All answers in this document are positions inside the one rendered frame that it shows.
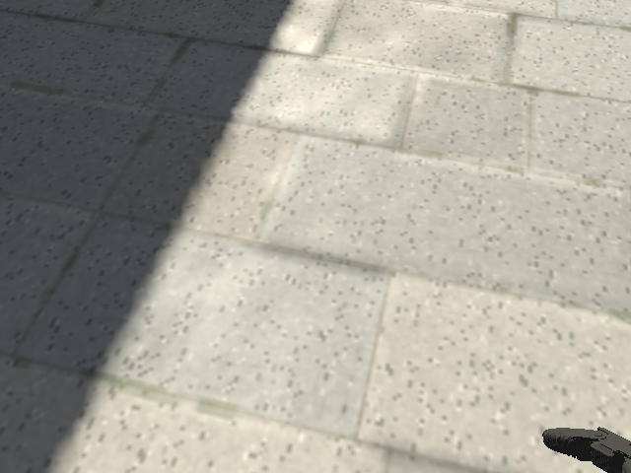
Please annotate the robot right hand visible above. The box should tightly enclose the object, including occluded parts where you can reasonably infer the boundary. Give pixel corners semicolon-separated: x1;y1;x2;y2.
542;427;631;473

